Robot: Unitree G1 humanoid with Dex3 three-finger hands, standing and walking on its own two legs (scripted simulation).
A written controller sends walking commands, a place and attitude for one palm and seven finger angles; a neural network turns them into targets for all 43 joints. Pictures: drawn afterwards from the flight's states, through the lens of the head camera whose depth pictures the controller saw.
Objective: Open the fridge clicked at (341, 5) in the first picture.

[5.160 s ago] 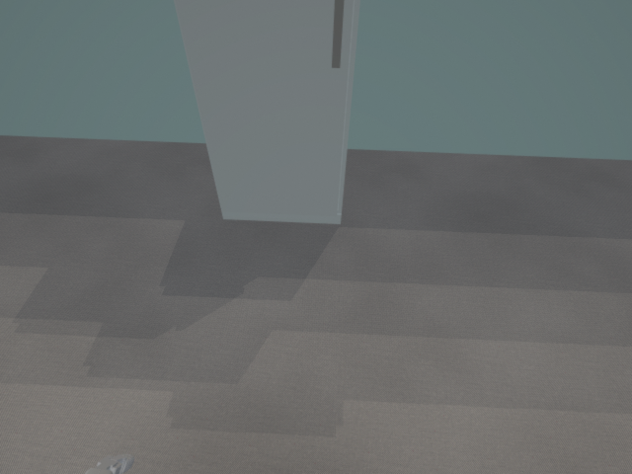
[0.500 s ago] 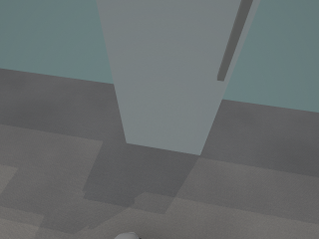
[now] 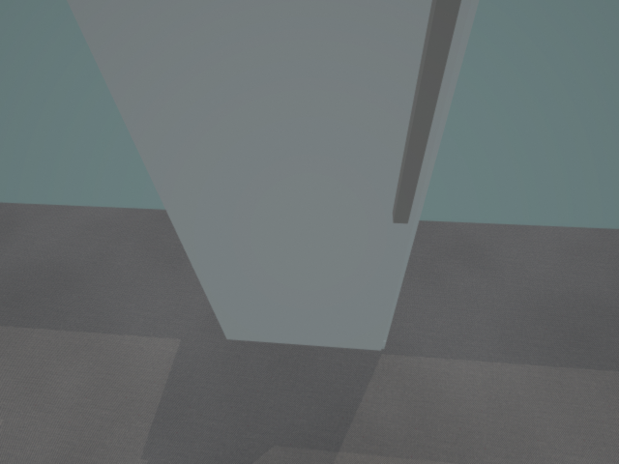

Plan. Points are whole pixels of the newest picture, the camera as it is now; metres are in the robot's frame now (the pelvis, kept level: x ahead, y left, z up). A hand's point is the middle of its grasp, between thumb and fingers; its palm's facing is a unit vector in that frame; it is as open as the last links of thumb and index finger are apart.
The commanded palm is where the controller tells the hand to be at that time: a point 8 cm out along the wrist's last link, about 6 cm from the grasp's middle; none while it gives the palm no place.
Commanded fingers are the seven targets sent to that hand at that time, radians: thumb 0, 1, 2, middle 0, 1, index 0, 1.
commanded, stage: come to a stop and stand still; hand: right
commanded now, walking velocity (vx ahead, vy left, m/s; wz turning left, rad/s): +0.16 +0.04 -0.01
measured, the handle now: (423, 90) +0.53 -0.13 +0.22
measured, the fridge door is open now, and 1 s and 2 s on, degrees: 0 0 0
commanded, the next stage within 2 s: look again from close up in 1.58 s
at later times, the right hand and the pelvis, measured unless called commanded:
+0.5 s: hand out of the picture +0.14 -0.17 -0.17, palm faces +0.07 +0.97 -0.24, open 7.3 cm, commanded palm none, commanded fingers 0.00 -0.90 -0.90 0.20 0.30 0.20 0.30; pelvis +0.06 +0.02 +0.00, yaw -2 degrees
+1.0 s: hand out of the picture +0.05 -0.19 -0.17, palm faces +0.01 +0.98 -0.20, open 7.4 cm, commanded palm none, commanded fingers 0.00 -0.90 -0.90 0.20 0.30 0.20 0.30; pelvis +0.04 +0.00 +0.01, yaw +1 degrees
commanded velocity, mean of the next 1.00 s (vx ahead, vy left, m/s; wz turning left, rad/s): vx -0.06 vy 0.02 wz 0.00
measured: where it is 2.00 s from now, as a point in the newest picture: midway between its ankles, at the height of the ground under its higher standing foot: outside the picture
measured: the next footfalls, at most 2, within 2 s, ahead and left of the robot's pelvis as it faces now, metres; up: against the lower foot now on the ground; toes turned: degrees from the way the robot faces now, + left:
left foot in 0.22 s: +0.16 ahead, +0.16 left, +0.00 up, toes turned +7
right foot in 0.58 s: +0.08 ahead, -0.10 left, +0.00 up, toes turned -2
